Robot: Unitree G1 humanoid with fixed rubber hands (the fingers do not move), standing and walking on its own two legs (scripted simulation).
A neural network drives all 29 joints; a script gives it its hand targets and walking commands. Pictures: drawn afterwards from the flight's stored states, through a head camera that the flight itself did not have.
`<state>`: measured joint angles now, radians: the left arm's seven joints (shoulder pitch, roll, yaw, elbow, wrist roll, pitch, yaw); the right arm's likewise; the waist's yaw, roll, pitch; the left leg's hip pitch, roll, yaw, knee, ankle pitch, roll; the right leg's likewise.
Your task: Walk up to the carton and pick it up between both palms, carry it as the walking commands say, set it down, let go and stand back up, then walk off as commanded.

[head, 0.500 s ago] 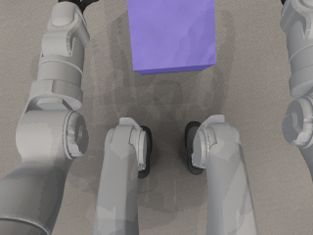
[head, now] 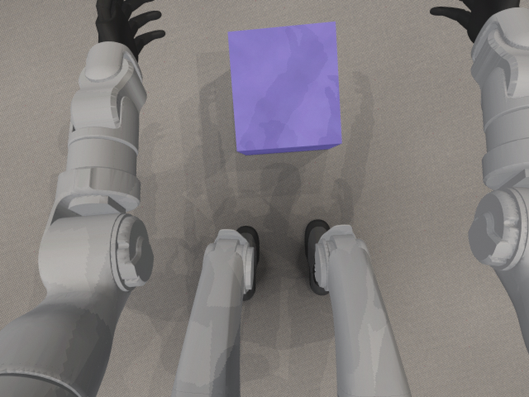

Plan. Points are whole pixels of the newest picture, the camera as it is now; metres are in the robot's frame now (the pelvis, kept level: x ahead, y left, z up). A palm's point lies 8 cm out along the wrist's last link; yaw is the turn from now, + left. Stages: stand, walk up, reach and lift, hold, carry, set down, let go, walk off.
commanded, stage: set down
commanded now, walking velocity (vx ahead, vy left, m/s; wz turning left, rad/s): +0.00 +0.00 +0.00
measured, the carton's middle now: (284, 97) +0.55 -0.02 -0.48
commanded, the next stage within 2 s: let go in 0.32 s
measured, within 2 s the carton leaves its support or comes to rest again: neither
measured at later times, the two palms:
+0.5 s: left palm (79, 18) +0.53 +0.18 -0.01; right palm out of the picture +0.53 -0.24 -0.01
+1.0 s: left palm out of the picture +0.36 +0.23 +0.09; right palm out of the picture +0.36 -0.23 +0.09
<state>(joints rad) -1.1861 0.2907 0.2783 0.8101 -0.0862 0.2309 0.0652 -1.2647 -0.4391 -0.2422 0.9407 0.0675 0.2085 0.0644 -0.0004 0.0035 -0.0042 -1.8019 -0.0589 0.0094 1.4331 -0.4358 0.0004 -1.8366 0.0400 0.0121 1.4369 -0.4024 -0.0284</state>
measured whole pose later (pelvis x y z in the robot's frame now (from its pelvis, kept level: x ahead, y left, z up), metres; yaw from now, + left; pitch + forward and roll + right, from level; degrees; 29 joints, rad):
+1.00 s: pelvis +0.08 +0.01 +0.18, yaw -2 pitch +21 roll +0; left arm -0.16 0.19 0.13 0.57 0.00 0.03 -0.04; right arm -0.20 -0.23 -0.14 0.62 -0.02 0.03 0.06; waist 0.01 0.01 -0.04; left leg -0.72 -0.05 -0.04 0.64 -0.28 0.02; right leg -0.73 0.04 0.03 0.62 -0.24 -0.01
